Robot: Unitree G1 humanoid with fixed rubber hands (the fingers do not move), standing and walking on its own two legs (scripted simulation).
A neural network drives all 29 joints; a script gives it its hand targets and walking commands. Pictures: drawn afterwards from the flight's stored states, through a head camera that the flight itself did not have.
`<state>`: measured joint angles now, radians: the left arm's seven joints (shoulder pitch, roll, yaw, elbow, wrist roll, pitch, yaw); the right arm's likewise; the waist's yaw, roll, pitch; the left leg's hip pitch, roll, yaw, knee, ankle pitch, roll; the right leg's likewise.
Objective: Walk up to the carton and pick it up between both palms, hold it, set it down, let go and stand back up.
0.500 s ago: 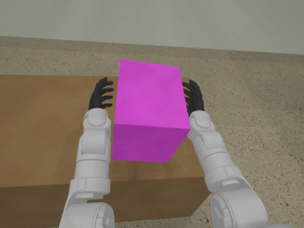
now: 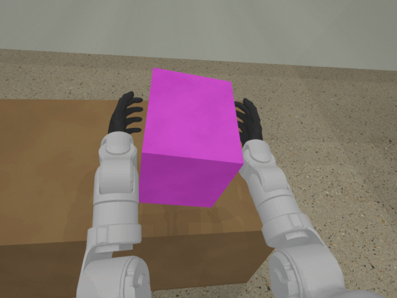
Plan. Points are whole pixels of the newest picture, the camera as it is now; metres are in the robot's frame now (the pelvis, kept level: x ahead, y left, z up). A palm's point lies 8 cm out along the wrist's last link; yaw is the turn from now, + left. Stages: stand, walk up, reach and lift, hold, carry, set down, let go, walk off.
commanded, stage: reach and lift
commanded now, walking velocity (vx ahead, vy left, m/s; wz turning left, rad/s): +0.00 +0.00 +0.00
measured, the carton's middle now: (184, 142) +0.39 +0.00 +0.11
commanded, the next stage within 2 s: hold in 0.36 s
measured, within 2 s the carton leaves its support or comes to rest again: neither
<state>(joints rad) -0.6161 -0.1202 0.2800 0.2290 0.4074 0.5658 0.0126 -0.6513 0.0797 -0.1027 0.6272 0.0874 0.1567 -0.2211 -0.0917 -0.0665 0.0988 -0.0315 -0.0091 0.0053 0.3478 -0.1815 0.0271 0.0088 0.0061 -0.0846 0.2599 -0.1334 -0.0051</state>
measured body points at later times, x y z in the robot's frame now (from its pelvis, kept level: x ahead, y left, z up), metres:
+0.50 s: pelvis +0.00 +0.01 +0.00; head -0.01 +0.04 +0.45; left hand +0.39 +0.14 +0.17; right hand +0.38 -0.12 +0.15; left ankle +0.02 +0.10 -0.75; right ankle +0.02 -0.11 -0.75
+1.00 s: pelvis -0.01 +0.00 +0.00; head -0.05 +0.03 +0.45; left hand +0.36 +0.14 +0.19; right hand +0.37 -0.12 +0.18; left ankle +0.02 +0.10 -0.75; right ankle +0.02 -0.11 -0.75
